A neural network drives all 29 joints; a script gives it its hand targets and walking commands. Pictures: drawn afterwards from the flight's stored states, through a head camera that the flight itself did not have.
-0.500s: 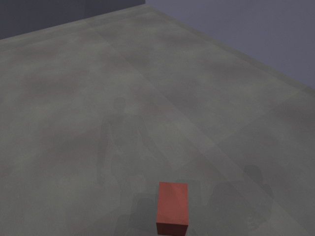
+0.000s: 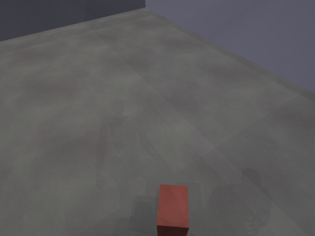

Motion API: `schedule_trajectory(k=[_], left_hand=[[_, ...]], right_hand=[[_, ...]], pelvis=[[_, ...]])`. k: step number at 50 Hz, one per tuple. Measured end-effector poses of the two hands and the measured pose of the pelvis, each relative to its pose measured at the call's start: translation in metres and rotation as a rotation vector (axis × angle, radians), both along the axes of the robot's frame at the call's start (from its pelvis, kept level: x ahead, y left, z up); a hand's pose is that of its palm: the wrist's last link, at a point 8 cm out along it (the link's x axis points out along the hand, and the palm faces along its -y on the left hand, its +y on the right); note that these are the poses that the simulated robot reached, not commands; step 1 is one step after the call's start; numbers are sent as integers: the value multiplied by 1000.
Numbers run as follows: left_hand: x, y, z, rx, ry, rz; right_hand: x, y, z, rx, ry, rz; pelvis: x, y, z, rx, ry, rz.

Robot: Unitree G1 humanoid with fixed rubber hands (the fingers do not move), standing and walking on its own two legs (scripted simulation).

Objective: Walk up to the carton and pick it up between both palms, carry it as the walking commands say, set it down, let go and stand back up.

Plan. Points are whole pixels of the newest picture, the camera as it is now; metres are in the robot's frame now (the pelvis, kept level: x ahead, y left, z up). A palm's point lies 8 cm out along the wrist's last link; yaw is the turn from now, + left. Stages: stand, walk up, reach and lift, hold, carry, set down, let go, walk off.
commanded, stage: reach and lift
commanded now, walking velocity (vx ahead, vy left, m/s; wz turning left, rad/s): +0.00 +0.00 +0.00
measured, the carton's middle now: (172, 212) +0.40 -0.03 -0.64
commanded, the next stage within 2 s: none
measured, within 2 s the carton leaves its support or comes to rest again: neither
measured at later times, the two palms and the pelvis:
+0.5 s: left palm out of the picture +0.15 +0.22 -0.15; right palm out of the picture +0.17 -0.22 -0.16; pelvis -0.03 -0.01 -0.04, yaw -2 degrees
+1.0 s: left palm (113, 204) +0.28 +0.19 -0.19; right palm (227, 208) +0.28 -0.19 -0.20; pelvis -0.08 +0.00 -0.08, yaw -3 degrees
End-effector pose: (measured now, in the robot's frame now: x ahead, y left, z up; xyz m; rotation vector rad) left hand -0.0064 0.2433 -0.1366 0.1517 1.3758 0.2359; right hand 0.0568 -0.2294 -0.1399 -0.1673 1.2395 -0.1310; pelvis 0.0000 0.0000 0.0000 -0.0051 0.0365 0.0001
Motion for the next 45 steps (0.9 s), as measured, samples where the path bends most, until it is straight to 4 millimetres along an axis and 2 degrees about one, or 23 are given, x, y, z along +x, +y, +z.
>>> schedule_trajectory(k=[2, 6, 8, 11, 14, 19, 28, 32, 35, 40, 45], left_hand=[[23, 0, 1, 6, -55, -6], [99, -8, 7, -7, -187, -65], [131, -15, 10, -30, -207, -91], [158, -21, 14, -50, -206, -106], [161, -22, 12, -54, -186, -105], [150, -22, 0, -53, -166, -118], [159, -29, -25, -42, -264, -172], [175, -32, -31, -40, -321, -190], [190, -34, -33, -33, -359, -194], [219, -40, -40, -22, -392, -198], [249, -47, -49, -9, -417, -185]], right_hand=[[14, 1, 0, 2, -22, 12], [58, 4, 1, 0, -61, 53], [75, 4, 4, -3, -56, 67], [88, 4, 7, -6, -36, 80], [92, 4, 4, 0, -13, 81], [102, 4, -3, 16, -64, 84], [110, 9, -29, 17, -166, 106], [114, 12, -35, 6, -197, 108], [125, 17, -37, 5, -222, 107], [160, 26, -38, 7, -286, 108], [197, 31, -43, 4, -329, 100]], pelvis=[[-6, 0, -5, 2, -2, 0], [-19, -3, -14, 11, -16, -2], [-22, -4, -16, 13, -16, -6], [-19, -5, -16, 15, -4, -7], [-13, -6, -16, 16, 32, -8], [-11, -7, -22, 21, 121, -23], [-39, -5, -47, 24, 217, -40], [-56, -3, -56, 21, 208, -46], [-66, -1, -62, 19, 195, -48], [-79, 2, -71, 17, 190, -52], [-81, 4, -77, 17, 233, -56]])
